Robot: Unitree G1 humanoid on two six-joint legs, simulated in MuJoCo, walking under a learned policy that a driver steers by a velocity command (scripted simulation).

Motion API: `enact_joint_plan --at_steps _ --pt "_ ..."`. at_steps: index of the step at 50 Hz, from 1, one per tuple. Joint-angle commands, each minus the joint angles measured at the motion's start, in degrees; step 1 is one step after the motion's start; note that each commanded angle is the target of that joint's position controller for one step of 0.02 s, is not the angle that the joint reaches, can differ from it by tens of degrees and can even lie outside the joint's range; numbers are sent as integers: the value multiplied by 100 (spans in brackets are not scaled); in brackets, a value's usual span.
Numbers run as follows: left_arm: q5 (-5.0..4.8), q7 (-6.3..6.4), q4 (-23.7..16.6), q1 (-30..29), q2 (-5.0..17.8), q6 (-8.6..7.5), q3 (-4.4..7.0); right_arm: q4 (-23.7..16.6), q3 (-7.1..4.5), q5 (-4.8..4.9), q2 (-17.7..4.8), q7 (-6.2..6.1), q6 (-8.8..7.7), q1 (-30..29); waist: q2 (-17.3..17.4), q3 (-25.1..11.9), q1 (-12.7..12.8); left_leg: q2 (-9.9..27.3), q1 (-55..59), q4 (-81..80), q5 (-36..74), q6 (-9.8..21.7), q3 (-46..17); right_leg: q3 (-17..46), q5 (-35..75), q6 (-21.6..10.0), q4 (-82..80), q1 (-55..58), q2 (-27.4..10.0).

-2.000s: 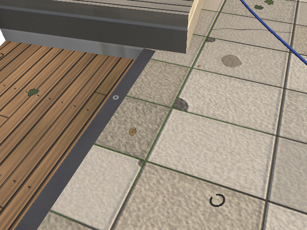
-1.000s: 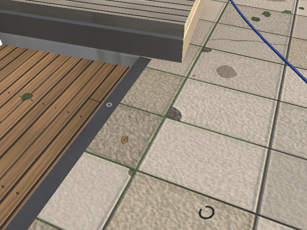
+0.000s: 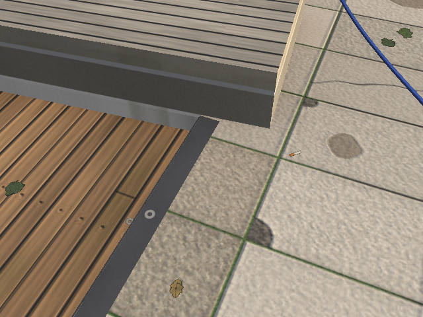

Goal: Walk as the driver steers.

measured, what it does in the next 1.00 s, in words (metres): walks ahead, turning right: left foot, then right foot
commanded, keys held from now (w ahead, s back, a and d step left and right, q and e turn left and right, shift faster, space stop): w+e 0.40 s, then e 0.46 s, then w+e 0.14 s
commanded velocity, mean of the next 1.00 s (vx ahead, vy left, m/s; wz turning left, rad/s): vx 0.33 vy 0.00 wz -0.48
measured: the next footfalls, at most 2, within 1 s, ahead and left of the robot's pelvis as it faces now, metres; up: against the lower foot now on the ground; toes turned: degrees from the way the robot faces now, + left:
left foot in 0.34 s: +0.38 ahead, +0.11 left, +0.00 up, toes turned -8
right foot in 0.82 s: +0.45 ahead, -0.12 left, +0.00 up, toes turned -29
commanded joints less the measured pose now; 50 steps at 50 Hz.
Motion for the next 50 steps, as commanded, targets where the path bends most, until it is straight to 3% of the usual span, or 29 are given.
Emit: enact_joint_plan --at_steps 1,6,12,14,15,16,17,18,19,20,21,22,23,25,27,32,35,38,39,40,41,42,43,44,45,46,47,50 --pt "-36 20 -111 391 504 -118 39 -233 -32 -58 -166 58 104 215 -334 118 -194 273 -555 -448 456 -201 45 1568 963 -700 -1334 54 -1564" --pt "-45 21 -102 885 536 -62 22 -726 11 38 -196 77 92 -1058 -412 264 125 135 -850 -2037 1368 -499 238 1461 1574 -605 -1274 416 -1341" --pt "34 82 -140 1248 680 17 80 -1187 28 116 -337 51 5 -1933 -615 170 393 -132 -798 -2921 1281 -439 186 1774 2395 -604 -619 1273 -1477" --pt "59 117 -235 1014 795 39 133 -1211 -10 142 -469 33 -65 -1658 -676 95 167 -228 -188 -3291 916 -323 123 1871 2666 -454 -297 1233 -1520" --pt "55 114 -300 836 879 37 167 -1113 -57 142 -568 3 -107 -1227 -687 -67 -41 -367 487 -3492 716 -245 165 1852 3083 -347 83 1084 -1462" --pt "26 81 -344 707 902 28 183 -874 -133 124 -697 -50 -168 -430 -478 -472 -393 -481 1535 -3871 861 -136 244 1682 3297 -232 975 884 -1218" --pt "-38 49 -471 643 735 7 154 -702 -245 -8 -1024 -130 -243 487 -104 -1134 -733 187 2936 -3959 624 74 -363 1438 2360 -118 2317 99 -856" --pt "-232 50 -747 941 165 10 42 -790 -366 -178 -1581 -186 -244 1017 927 -1995 -674 1861 4465 -4211 -61 394 -2465 911 -474 90 4145 -1507 -139" --pt "-191 61 -793 1269 430 58 118 -810 -381 -81 -1583 -145 -123 701 1498 -2242 -375 2280 4374 -4894 -358 788 -4077 1021 -2039 47 5036 -2302 -2" --pt "-83 76 -699 1047 629 146 172 -947 -253 -33 -996 -126 -69 142 645 -1366 -152 2068 3596 -4932 -1044 701 -3359 1126 -1580 15 5401 -2543 -442" --pt "-24 30 -733 625 540 173 162 -1000 -141 23 -582 -116 -94 -205 56 -590 -149 1772 2721 -5058 -246 603 -2379 1079 -1159 87 5220 -2503 -612" --pt "-3 5 -767 491 393 211 162 -978 -101 11 -478 -129 -130 -306 68 -316 -30 1524 2257 -5106 891 462 -1622 1051 -979 158 4990 -2304 -743" --pt "77 -20 -793 489 398 291 190 -895 -76 42 -426 -163 -174 -201 250 -231 76 1379 2005 -5047 2132 405 -1060 1009 -1000 248 4844 -2139 -816" --pt "97 -50 -819 555 339 446 208 -789 -67 83 -433 -157 -269 42 355 -393 197 1260 1921 -4822 4011 392 -362 874 -984 358 4814 -1946 -729" --pt "83 -90 -972 305 333 529 207 -786 -92 124 -562 -158 -304 102 465 -465 249 1231 2024 -4796 4600 435 84 779 -685 428 4621 -2169 -686" --pt "94 -255 -1442 -656 222 579 52 -843 -120 121 -709 -215 -165 -3 576 -339 121 1013 1820 -4777 4217 429 1009 382 419 481 2822 -1854 -717" --pt "120 -294 -1635 -944 359 591 44 -826 -197 146 -935 -214 -106 146 545 -417 5 1166 2020 -4504 4101 382 1122 185 390 387 2095 -1420 -616" --pt "150 -285 -1782 -947 532 573 99 -841 -276 150 -1078 -233 44 247 554 -457 -49 1355 2383 -3823 4042 297 1091 131 -285 186 1631 -1259 -518" --pt "167 -264 -1770 -750 578 528 132 -843 -293 150 -1105 -245 113 280 449 -570 22 1328 2418 -3239 3997 220 1141 112 -361 89 1325 -989 -405" --pt "221 -209 -1664 -341 649 444 174 -835 -299 144 -1108 -234 181 370 58 -832 238 1148 2234 -2289 3621 10 1303 178 231 -31 759 -356 -289" --pt "267 -115 -1667 68 1254 355 329 -978 -277 127 -1028 -213 220 671 -906 -1277 343 770 1291 -773 1706 -338 1443 1524 2270 -344 503 698 -1305" --pt "89 -65 -1795 49 1916 430 495 -1345 -153 162 -562 -166 309 782 -1812 -1704 129 -417 -422 845 -2553 -647 1151 3723 4383 -1571 451 1626 -2828" --pt "-127 -36 -1802 323 1670 518 478 -1292 -168 35 -729 -181 418 381 -724 -1864 448 -225 -564 1144 -2375 -674 125 3588 3613 -1649 239 1413 -2673" --pt "-80 -2 -1807 17 1447 578 415 -1388 -160 90 -688 -162 434 112 -612 -1320 327 -102 -770 1071 -1837 -639 -21 3190 2028 -1509 27 918 -2381" --pt "-43 17 -1829 -347 1136 634 324 -1398 -162 89 -712 -153 399 -79 -451 -757 169 65 -806 520 -1281 -589 -105 2901 466 -1169 -365 344 -1964" --pt "-57 34 -1875 -593 959 657 277 -1443 -195 -3 -827 -138 392 -148 -624 -519 37 147 -671 57 -909 -555 -126 2774 -704 -906 -648 -25 -1645" --pt "-35 37 -1940 -759 838 650 241 -1399 -209 -82 -868 -106 421 -21 -780 -508 -52 97 -423 -81 -658 -549 -50 2680 -1211 -805 -829 -267 -1429" --pt "11 -29 -1928 -560 1047 502 300 -1414 -173 -65 -712 -23 452 -4 -515 -606 -74 -18 -310 -542 -383 -605 -61 2745 -1432 -827 -986 -287 -1281"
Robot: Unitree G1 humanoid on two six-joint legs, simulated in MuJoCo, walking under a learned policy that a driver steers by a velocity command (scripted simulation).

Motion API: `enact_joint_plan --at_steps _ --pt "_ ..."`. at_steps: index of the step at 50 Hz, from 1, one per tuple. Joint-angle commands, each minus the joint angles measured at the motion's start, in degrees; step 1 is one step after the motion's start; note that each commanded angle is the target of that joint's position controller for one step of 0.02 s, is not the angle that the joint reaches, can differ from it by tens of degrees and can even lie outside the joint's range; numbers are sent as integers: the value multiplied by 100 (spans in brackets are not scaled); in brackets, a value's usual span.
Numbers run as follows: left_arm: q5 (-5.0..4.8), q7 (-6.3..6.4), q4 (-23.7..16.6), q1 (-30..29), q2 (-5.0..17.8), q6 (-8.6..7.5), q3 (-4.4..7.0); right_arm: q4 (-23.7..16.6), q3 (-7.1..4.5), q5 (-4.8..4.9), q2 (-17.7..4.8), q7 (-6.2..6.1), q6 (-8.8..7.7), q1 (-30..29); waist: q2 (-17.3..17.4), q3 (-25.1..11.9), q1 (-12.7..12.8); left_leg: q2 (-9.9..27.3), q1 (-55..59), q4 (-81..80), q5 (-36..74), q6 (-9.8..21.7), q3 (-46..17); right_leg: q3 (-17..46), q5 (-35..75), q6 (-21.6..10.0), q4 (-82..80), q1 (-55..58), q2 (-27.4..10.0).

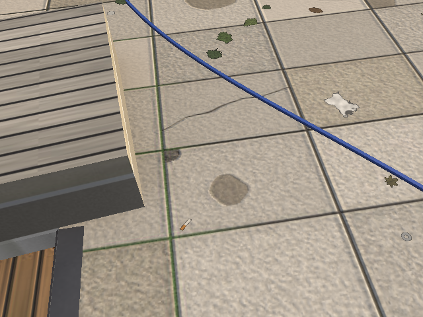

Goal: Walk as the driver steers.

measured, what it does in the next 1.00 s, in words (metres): walks ahead, turning right: left foot, then right foot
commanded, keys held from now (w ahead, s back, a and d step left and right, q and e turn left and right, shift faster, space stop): w+e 0.38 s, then w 0.56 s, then w+q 0.06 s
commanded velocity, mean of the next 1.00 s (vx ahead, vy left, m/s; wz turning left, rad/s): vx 0.44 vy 0.00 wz -0.35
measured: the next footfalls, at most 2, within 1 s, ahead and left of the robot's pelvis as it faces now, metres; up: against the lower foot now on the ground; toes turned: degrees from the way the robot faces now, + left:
left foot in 0.32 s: +0.17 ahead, +0.14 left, +0.00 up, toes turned -13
right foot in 0.74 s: +0.35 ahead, -0.16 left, +0.00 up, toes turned -21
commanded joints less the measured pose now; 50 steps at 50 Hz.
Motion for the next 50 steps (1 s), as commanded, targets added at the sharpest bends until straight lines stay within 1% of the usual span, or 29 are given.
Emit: enact_joint_plan --at_steps 1,6,11,13,14,15,16,17,18,19,20,22,23,26,29,33,35,36,37,38,39,40,41,42,43,44,46,47,50 --pt "21 -18 -332 133 865 -164 218 -308 -111 -17 -443 49 -28 241 -520 -530 -64 0 -348 -450 331 -66 -148 2132 -1713 -826 -1612 646 -1348" --pt "39 -47 -274 530 987 -206 268 -512 -86 29 -478 27 -104 -243 -715 -395 151 -107 -501 -1405 505 -160 -211 2515 -2217 -796 -1682 813 -1346" --pt "61 -87 -319 619 1104 -225 319 -723 -34 99 -489 22 -237 -463 -773 -398 214 -362 93 -2250 217 -43 -193 2787 -2405 -786 -1380 555 -1256" --pt "63 -117 -415 371 1080 -217 321 -714 -19 157 -485 -12 -304 -173 -757 -372 -3 -522 983 -2846 135 97 -175 2820 -2435 -691 -1186 -35 -1109" --pt "49 -122 -494 113 1058 -213 321 -605 -16 181 -442 -53 -350 261 -628 -355 -311 -574 1848 -3508 507 174 -126 2721 -2507 -538 -915 -581 -900" --pt "32 -100 -547 -11 914 -232 292 -481 -58 174 -573 -131 -410 734 -357 -368 -574 -401 2842 -3953 588 232 -256 2509 -2696 -287 -411 -1332 -571" --pt "-15 -76 -690 -115 485 -296 173 -420 -160 101 -1078 -226 -467 1299 485 -484 -776 784 3582 -4645 -618 412 -1420 1751 -2827 64 866 -2133 -82" --pt "-41 -84 -866 -140 211 -359 66 -497 -284 -6 -1705 -260 -464 1329 1266 -472 -707 2068 3705 -5468 -2351 818 -3604 816 -2559 222 2279 -3025 558" --pt "160 -105 -852 -145 568 -386 102 -477 -300 -45 -1559 -258 -454 998 627 -23 -374 2197 3068 -5463 -2558 1112 -3809 884 -1929 217 3001 -3163 -106" --pt "192 -171 -771 -98 720 -388 148 -529 -197 34 -1141 -209 -479 789 294 99 -223 1897 2786 -5379 -2220 1088 -3300 893 -1538 252 3173 -2999 -268" --pt "181 -232 -649 67 693 -376 145 -536 -124 70 -875 -139 -514 637 201 129 -103 1496 2655 -5396 -1530 947 -2605 867 -1187 351 3218 -2760 -333" --pt "216 -341 -529 207 623 -316 117 -488 -66 78 -707 -85 -583 663 536 0 -90 1003 2533 -5391 -72 847 -1539 687 -679 494 3539 -2480 -348" --pt "212 -364 -559 130 567 -299 89 -411 -60 81 -680 -39 -622 808 509 -18 -125 919 2519 -5359 522 868 -1259 695 -505 521 3608 -2460 -348" --pt "196 -370 -725 -355 469 -278 11 -196 -76 127 -687 54 -699 1224 436 45 -260 905 2684 -5263 1906 982 -752 613 -216 604 3229 -2594 -364" --pt "183 -412 -920 -985 356 -280 -95 -66 -99 154 -762 69 -683 1345 559 89 -381 797 2596 -5206 2595 966 -279 182 89 655 2138 -2162 -481" --pt "157 -426 -1078 -1487 275 -295 -206 198 -137 177 -917 46 -595 1684 700 170 -510 922 2570 -5044 3204 932 -151 -494 -200 417 931 -1168 -534" --pt "166 -328 -977 -1105 388 -339 -162 318 -154 186 -1040 28 -542 1737 689 -17 -261 1020 2754 -4395 4781 887 -74 -637 -474 181 547 -415 -273" --pt "197 -255 -743 -403 479 -391 -111 366 -146 223 -1070 15 -515 1707 537 -406 113 885 2739 -3521 5547 790 152 -673 -280 30 128 479 -110" --pt "285 -175 -458 472 691 -453 -28 348 -106 254 -991 -1 -510 1717 365 -1018 475 689 2141 -2426 5110 677 333 -424 -163 -123 127 1860 -302" --pt "406 -74 -367 1372 1217 -481 93 19 31 313 -565 29 -525 1691 -522 -1919 799 344 633 -571 2768 489 538 1485 -1149 -521 -47 3575 -1940" --pt "234 -26 -290 1554 1665 -442 189 -120 40 275 -389 49 -508 1910 -1547 -2376 617 -506 -731 903 -893 392 281 3877 -582 -1047 -737 4136 -3122" --pt "60 1 -233 1310 1359 -423 148 -111 -89 162 -837 9 -450 1333 -774 -1691 628 -170 -1179 1209 -478 486 -259 3337 -270 -938 -708 3638 -2733" --pt "40 5 -205 891 1005 -447 37 -191 -45 189 -685 52 -494 1085 -675 -923 370 29 -1206 992 0 520 -243 2481 290 -804 -814 2832 -2449" --pt "56 -18 -206 590 728 -472 -45 -135 -20 188 -600 85 -501 1046 -528 -582 168 181 -964 614 266 504 -197 1926 612 -617 -1020 2202 -2125" --pt "31 -18 -187 441 597 -499 -94 -62 -22 119 -567 110 -436 1146 -616 -373 -19 251 -694 380 357 442 -147 1552 851 -495 -1183 1744 -1895" --pt "15 -17 -157 356 506 -523 -126 39 -7 64 -498 149 -356 1333 -689 -332 -166 278 -410 237 431 376 -122 1266 949 -449 -1347 1420 -1736" --pt "-18 -19 -37 481 554 -610 -116 55 -8 30 -411 217 -275 1304 -665 -274 -253 242 -369 98 618 295 -8 1046 1222 -545 -1586 1230 -1639" --pt "-45 -17 35 553 612 -636 -97 4 -5 19 -386 241 -258 1124 -652 -160 -265 273 -522 -38 795 251 19 956 1210 -588 -1725 1179 -1625" --pt "-13 -14 193 742 609 -671 -89 -166 14 58 -356 268 -241 414 -563 139 -136 331 -1039 -588 1483 179 -26 527 1201 -548 -1987 1272 -1608"
Over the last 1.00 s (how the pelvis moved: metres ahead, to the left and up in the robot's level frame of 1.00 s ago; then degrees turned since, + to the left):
0.39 -0.02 -0.01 -32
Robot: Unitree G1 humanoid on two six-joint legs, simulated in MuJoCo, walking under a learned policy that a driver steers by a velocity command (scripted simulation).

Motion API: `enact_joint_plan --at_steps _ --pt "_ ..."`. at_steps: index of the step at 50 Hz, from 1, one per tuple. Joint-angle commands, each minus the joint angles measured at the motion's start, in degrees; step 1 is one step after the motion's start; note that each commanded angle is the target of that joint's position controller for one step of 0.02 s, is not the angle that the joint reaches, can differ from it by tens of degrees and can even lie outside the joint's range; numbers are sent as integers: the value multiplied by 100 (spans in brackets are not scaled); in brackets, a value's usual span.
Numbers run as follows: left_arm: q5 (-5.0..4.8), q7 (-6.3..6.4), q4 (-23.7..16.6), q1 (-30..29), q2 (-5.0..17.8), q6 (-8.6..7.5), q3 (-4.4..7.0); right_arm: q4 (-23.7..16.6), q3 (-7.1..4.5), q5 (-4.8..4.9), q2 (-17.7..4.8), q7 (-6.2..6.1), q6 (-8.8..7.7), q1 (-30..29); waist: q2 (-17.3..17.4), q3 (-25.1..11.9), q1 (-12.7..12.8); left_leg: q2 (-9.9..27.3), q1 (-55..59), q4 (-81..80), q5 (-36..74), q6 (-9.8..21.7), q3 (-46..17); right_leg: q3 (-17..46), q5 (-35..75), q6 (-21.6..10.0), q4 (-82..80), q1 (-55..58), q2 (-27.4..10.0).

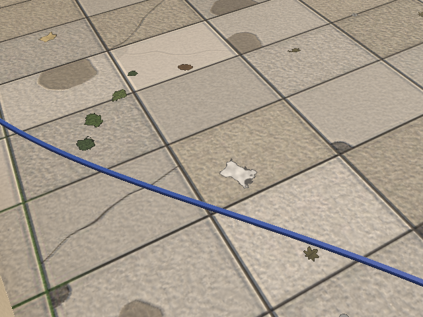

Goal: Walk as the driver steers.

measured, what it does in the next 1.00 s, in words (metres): walks ahead: left foot, then right foot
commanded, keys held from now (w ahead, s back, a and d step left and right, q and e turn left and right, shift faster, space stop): w+q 0.08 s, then no key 0.92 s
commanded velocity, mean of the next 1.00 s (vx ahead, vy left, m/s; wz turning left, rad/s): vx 0.16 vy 0.00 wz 0.07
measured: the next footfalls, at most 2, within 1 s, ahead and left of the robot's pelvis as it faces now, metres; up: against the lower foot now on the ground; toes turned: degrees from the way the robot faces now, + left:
left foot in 0.24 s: +0.31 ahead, +0.11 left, +0.00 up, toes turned +8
right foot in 0.64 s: +0.30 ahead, -0.09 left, +0.00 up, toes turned +5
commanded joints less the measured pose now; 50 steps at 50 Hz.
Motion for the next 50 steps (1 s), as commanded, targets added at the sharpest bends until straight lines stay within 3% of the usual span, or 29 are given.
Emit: enact_joint_plan --at_steps 1,4,7,9,11,12,13,14,15,16,17,18,19,21,23,28,31,32,33,34,35,38,42,50 --pt "5 13 -223 -45 636 -147 140 -318 -37 25 -233 36 -8 -193 -627 363 -46 58 -455 -482 705 -57 -84 681 1702 -667 -967 -103 -1486" --pt "20 27 -101 123 668 -192 135 -476 17 60 -159 63 -39 -751 -592 448 101 -136 -317 -1307 1264 42 -45 241 2032 -537 -994 75 -1513" --pt "-5 83 138 364 637 -165 82 -605 81 -16 -53 57 -104 -1115 -480 521 179 -354 158 -2141 1389 215 340 -15 3586 -403 -606 348 -1522" --pt "-2 129 265 383 745 -142 78 -532 74 -48 -93 9 -152 -885 -605 310 71 -609 618 -2380 1129 378 469 -27 4849 -278 -26 695 -1564" --pt "9 174 322 251 908 -98 111 -168 1 -93 -283 -79 -232 95 -683 -206 -312 -945 1577 -2811 1019 581 520 -29 5576 -103 1223 930 -1426" --pt "-53 181 336 223 935 -79 104 58 -41 -163 -415 -127 -312 736 -534 -550 -620 -770 2573 -3336 2036 700 383 -159 4793 30 2241 544 -1193" --pt "-114 197 144 302 707 -103 28 199 -139 -246 -894 -191 -348 1424 29 -1287 -779 507 4072 -2799 4702 983 -705 -324 2216 170 3907 -553 -810" --pt "-356 155 289 1465 105 -38 -90 239 -226 -80 -1283 -188 -323 1356 1228 -2459 -204 2171 5653 -2495 7614 2180 -2677 113 -2706 329 5904 -1956 123" --pt "-172 212 447 1003 621 83 43 148 -222 254 -1034 -188 -259 1284 61 -2559 -441 1773 5042 -2774 6962 2068 -2379 976 -2188 318 6002 -1868 -38" --pt "-143 189 282 503 532 98 25 102 -134 266 -788 -223 -232 613 190 -1557 -235 1544 4213 -3249 5842 1879 -1837 895 -1864 336 5817 -2173 -270" --pt "-28 190 268 228 481 121 5 43 -5 230 -357 -242 -200 141 -68 -819 -96 1246 3432 -3618 4969 1614 -1493 760 -1614 359 5361 -2226 -485" --pt "54 174 293 122 451 204 10 51 67 231 -179 -273 -190 -65 -24 -453 28 1012 2851 -3882 4623 1418 -1171 718 -1439 410 4996 -2021 -611" --pt "126 146 382 324 375 313 2 104 104 218 -124 -298 -176 -127 68 -408 170 837 2315 -4050 4423 1280 -875 617 -1229 466 4719 -1505 -632" --pt "91 121 518 514 158 437 -39 183 105 118 -221 -290 -209 -156 104 -519 303 656 1841 -4146 4345 1245 -504 453 -1052 531 4278 -949 -556" --pt "71 144 559 393 86 493 -67 260 95 74 -315 -272 -218 -201 226 -523 319 548 1733 -4224 3607 1196 -366 383 -949 557 3568 -871 -582" --pt "74 229 615 -184 198 579 -68 478 57 58 -401 -272 -40 -31 415 -266 26 515 1480 -4578 47 1082 -757 269 -651 531 2428 -743 -611" --pt "93 262 779 -106 77 496 -111 544 88 128 -304 -312 52 -165 132 9 151 437 1119 -4430 -983 822 -903 228 -162 406 1246 -181 -593" --pt "122 281 811 -81 140 436 -120 602 113 115 -217 -320 53 -59 -67 97 142 340 1033 -4329 -1096 599 -911 526 96 351 726 -2 -802" --pt "174 308 826 0 339 354 -108 611 133 106 -103 -313 45 40 -399 141 47 124 1074 -3961 -865 397 -766 1130 147 261 284 -7 -1319" --pt "29 311 892 -337 556 339 -61 707 162 211 139 -286 60 419 -1192 304 -354 -425 1608 -3893 -415 247 -281 1488 -215 100 78 -803 -1490" --pt "-19 277 896 -483 267 302 -127 870 158 172 34 -301 77 389 -1020 271 -285 -383 2419 -3787 20 177 -262 1465 -666 150 -146 -1359 -1443" --pt "-44 289 1021 -437 227 240 -130 1019 92 144 -192 -327 62 323 -706 189 -215 -166 2686 -3812 438 236 -444 1023 -182 324 -20 -1089 -1045" --pt "-31 300 1212 -222 106 259 -136 1229 149 154 -7 -372 29 295 -349 172 -96 -123 2389 -3942 498 200 -445 925 358 249 173 -542 -1030" --pt "-32 324 1444 -195 51 281 -149 1578 189 154 77 -442 56 386 -250 182 -68 -86 2516 -3909 777 166 -425 863 701 218 208 -379 -1010"
Over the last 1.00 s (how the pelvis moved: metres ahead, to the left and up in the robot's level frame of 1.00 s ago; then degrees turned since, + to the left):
0.37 -0.10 0.01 -19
